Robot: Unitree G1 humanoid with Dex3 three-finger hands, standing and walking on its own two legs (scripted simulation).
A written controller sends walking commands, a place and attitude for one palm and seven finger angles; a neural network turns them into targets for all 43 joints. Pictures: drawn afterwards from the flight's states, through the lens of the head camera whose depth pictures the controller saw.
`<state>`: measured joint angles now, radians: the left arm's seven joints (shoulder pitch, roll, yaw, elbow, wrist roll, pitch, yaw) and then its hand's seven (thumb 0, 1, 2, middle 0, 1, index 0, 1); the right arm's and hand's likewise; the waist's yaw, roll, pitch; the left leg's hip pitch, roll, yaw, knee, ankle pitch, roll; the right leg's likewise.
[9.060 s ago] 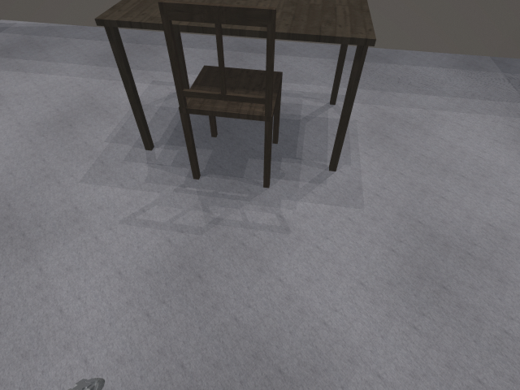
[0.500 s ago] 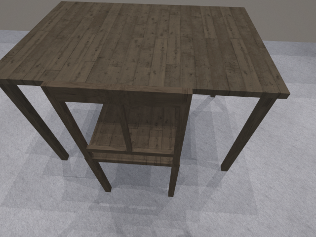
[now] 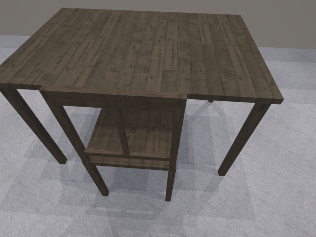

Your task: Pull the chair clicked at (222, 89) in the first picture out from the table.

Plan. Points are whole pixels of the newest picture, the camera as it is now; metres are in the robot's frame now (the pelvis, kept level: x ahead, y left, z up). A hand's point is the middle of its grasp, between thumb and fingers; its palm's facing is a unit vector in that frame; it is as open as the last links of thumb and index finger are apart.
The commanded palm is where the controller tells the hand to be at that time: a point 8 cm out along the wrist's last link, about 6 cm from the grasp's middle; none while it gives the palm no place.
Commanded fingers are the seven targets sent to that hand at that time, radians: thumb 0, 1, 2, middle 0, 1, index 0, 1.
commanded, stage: come to a stop and stand still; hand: left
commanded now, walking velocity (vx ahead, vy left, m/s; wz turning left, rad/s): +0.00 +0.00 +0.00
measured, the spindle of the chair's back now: (122, 133) +0.47 +0.16 -0.09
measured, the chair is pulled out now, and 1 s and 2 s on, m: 0.00 0.00 0.00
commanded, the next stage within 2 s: look again from close up in 0.24 s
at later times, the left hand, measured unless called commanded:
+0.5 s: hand out of the picture -0.01 +0.17 -0.17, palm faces +0.03 -0.98 -0.21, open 7.4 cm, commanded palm none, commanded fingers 0.00 0.90 0.90 -0.20 -0.30 -0.20 -0.30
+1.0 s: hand out of the picture -0.01 +0.17 -0.17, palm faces +0.02 -0.98 -0.21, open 7.4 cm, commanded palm none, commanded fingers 0.00 0.90 0.90 -0.20 -0.30 -0.20 -0.30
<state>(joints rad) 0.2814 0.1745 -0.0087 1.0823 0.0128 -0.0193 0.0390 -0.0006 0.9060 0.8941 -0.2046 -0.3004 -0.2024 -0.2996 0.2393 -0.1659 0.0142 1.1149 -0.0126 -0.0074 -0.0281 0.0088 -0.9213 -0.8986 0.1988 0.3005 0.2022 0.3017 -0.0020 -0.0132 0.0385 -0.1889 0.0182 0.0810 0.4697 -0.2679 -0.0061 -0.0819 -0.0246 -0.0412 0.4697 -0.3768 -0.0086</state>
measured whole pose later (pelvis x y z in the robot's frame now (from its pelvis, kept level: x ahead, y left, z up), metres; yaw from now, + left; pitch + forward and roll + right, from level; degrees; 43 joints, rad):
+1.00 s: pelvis +0.00 -0.01 +0.00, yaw +0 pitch +0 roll +1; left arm 0.29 0.17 0.00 1.11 0.01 -0.02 0.03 0.00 0.90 0.89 -0.20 -0.30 -0.20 -0.30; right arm 0.22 -0.16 0.01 1.14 -0.01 -0.01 -0.03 0.01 -0.92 -0.90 0.20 0.30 0.20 0.30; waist 0.01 -0.02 0.04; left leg -0.16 0.02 0.08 0.40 -0.23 -0.02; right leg -0.06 -0.02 -0.05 0.41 -0.35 -0.02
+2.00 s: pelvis -0.09 +0.01 -0.09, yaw +1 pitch +14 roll -3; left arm 0.32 0.23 0.15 0.06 -0.25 -0.34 -0.25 0.00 0.16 0.58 -0.13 -0.19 -0.13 -0.19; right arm 0.27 -0.17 0.03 0.58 0.02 -0.17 -0.07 0.02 -0.90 -0.90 0.21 0.30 0.21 0.30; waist -0.02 0.04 -0.13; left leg -1.00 0.06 0.00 1.16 -0.41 0.01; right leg -0.86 -0.01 -0.09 1.16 -0.55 -0.02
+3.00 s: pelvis -0.07 +0.01 -0.07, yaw +1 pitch +14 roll -3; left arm 0.29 0.27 0.23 0.12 -0.28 -0.38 -0.32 -0.02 -0.50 0.30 -0.07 -0.08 -0.06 -0.08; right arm 0.26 -0.25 -0.01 0.57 0.03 -0.18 -0.07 0.02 -0.91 -0.90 0.20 0.30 0.21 0.30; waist -0.04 0.04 -0.13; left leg -0.90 0.05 0.01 1.08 -0.42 0.02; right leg -0.75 -0.01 -0.09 1.06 -0.55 0.00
